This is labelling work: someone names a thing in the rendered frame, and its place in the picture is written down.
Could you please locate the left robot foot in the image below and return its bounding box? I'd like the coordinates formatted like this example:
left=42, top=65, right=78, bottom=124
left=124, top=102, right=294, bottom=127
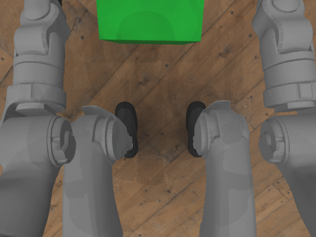
left=115, top=102, right=138, bottom=158

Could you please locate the carton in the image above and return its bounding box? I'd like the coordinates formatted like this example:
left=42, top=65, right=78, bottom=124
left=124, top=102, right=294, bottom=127
left=96, top=0, right=204, bottom=44

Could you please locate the right robot foot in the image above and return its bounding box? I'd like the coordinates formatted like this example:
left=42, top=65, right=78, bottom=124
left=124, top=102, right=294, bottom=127
left=186, top=101, right=206, bottom=158

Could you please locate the robot foot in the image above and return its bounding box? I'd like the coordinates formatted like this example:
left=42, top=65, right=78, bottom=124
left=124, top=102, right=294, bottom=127
left=115, top=102, right=138, bottom=158
left=186, top=101, right=206, bottom=158

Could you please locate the robot left forearm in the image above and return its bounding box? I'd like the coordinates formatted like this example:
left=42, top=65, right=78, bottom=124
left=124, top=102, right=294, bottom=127
left=0, top=0, right=71, bottom=127

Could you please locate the robot right upper arm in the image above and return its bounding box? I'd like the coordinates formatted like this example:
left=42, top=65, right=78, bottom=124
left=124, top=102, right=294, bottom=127
left=258, top=113, right=316, bottom=237

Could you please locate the robot right forearm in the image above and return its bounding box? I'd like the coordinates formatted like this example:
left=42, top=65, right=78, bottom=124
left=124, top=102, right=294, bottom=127
left=252, top=0, right=316, bottom=114

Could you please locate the robot left upper arm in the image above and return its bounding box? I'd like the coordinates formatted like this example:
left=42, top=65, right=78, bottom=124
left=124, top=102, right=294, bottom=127
left=0, top=115, right=76, bottom=237

